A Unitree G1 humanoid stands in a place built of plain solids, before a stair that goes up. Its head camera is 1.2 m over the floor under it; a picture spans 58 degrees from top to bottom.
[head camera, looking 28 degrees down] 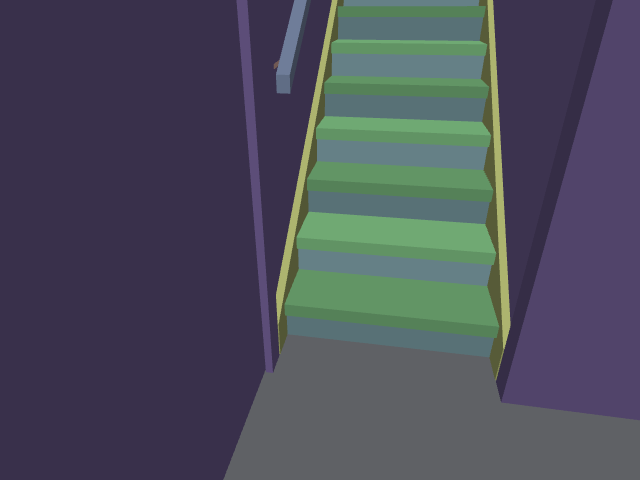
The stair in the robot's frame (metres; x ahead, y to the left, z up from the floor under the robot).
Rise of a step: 0.17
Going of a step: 0.24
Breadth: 0.81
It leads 10 degrees to the right of straight ahead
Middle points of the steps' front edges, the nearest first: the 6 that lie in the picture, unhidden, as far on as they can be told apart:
1.32 -0.26 0.17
1.56 -0.30 0.35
1.80 -0.34 0.52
2.03 -0.38 0.70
2.27 -0.42 0.87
2.50 -0.46 1.04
